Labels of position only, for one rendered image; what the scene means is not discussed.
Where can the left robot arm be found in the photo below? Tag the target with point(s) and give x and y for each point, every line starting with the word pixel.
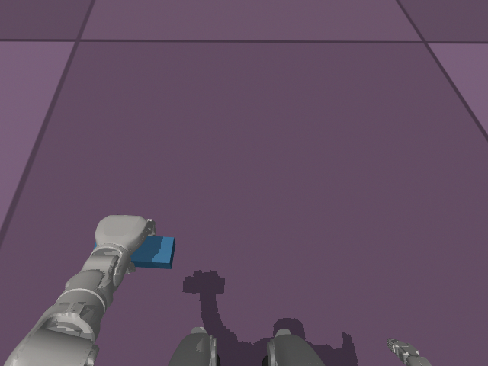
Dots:
pixel 65 335

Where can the small box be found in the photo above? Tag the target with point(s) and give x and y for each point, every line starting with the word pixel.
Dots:
pixel 155 252

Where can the right robot hand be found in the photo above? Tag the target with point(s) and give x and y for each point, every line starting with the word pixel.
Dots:
pixel 407 353

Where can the left robot hand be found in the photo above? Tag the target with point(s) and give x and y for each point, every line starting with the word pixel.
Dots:
pixel 127 231

